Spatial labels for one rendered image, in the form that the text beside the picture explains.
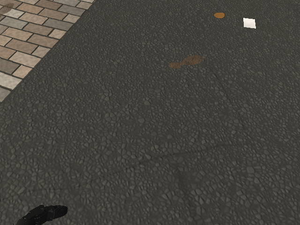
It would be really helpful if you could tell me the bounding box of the robot left hand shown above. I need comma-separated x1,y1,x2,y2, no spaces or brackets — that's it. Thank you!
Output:
12,204,68,225

